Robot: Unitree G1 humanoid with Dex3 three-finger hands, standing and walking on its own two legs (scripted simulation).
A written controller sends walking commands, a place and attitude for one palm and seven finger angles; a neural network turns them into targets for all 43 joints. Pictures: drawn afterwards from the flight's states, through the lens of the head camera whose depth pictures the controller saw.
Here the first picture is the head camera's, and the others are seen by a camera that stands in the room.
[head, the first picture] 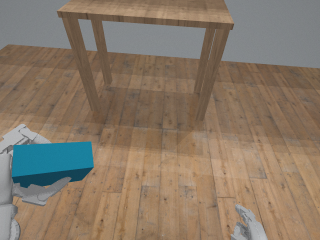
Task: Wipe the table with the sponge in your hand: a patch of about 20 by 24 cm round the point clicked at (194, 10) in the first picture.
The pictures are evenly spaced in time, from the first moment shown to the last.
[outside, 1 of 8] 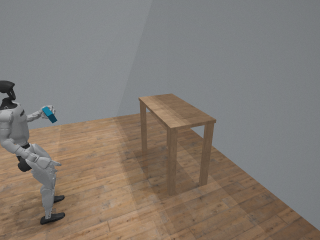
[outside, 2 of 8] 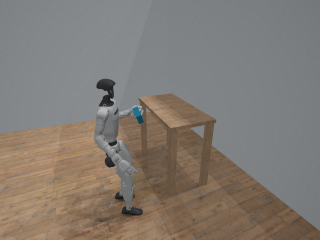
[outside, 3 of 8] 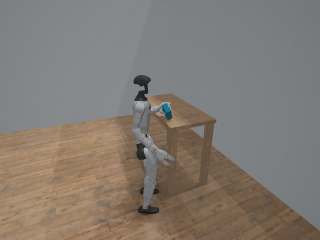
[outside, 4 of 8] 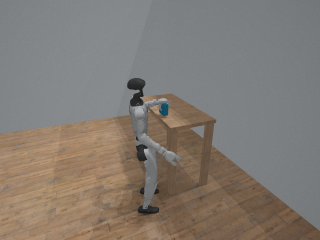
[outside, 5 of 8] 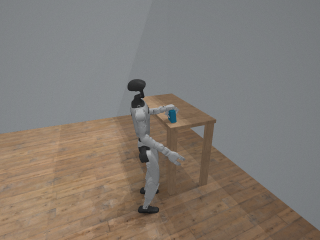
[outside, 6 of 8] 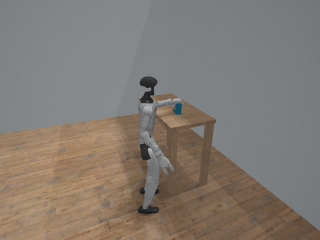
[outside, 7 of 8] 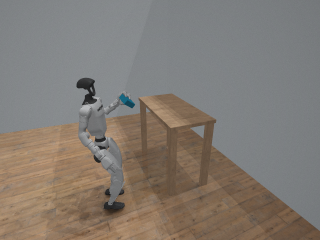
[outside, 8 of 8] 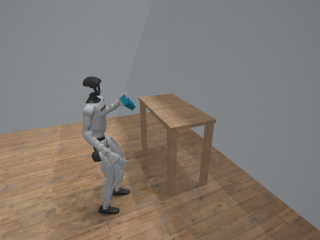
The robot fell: no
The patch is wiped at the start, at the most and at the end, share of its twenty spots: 0.00 0.95 0.95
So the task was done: yes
